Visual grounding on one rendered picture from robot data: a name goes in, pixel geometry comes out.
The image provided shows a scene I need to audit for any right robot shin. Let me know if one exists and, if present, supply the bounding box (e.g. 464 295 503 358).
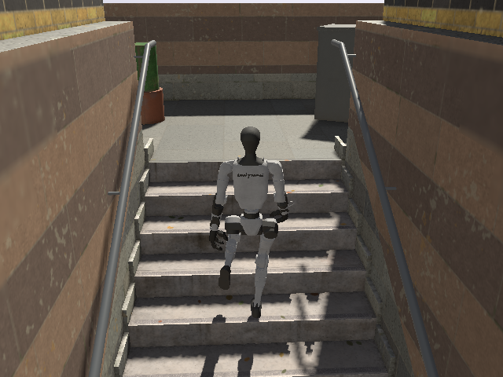
254 255 269 307

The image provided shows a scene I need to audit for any robot right forearm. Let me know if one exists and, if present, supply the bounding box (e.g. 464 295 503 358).
277 192 289 215

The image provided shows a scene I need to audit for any robot left upper arm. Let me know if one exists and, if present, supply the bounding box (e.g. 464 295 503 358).
215 160 234 205

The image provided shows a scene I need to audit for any left robot shin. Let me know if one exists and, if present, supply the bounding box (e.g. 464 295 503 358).
225 234 238 267

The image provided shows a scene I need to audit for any robot left forearm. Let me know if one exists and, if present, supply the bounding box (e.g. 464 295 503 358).
210 193 224 231

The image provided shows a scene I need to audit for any robot left hand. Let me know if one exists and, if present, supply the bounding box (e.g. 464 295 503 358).
209 230 228 251

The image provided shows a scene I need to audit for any robot right upper arm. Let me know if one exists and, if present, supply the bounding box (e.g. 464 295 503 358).
267 160 286 203

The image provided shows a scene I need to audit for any robot right hand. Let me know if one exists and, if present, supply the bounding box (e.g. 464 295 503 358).
270 210 288 223

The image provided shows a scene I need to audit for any robot shin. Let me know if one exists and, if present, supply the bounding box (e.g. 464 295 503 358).
254 255 269 307
225 234 238 267

